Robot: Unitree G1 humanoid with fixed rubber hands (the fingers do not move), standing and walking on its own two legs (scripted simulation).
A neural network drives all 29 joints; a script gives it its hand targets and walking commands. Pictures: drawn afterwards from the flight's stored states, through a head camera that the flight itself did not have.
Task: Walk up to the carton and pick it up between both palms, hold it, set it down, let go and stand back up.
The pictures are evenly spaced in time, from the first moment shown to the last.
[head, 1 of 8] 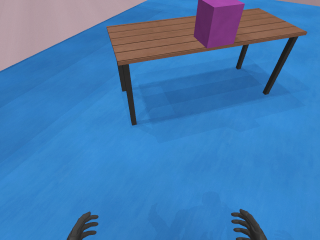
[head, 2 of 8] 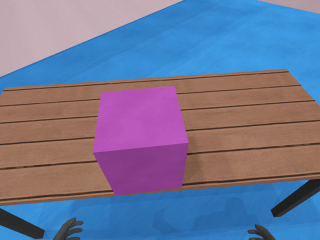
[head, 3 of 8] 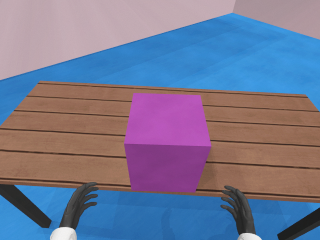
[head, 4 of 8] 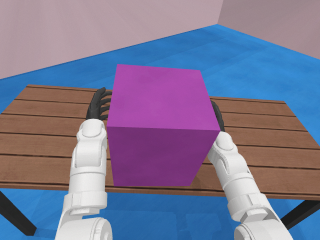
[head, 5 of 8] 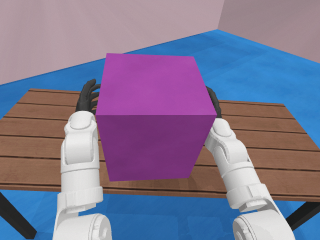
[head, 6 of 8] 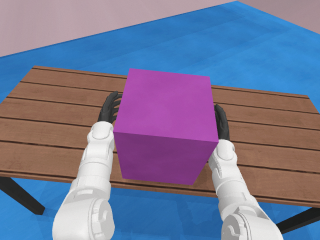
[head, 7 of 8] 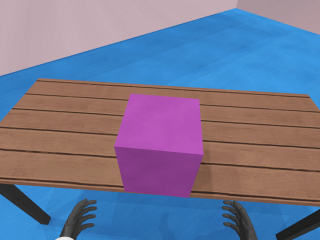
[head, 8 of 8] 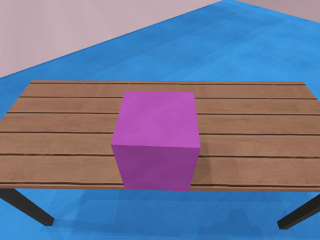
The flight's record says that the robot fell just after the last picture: no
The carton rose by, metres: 0.19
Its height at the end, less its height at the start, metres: +0.00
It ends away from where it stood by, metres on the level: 0.01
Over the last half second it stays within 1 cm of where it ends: yes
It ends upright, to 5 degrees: yes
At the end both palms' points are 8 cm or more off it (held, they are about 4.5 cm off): yes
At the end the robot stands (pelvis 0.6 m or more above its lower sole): yes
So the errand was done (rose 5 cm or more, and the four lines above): yes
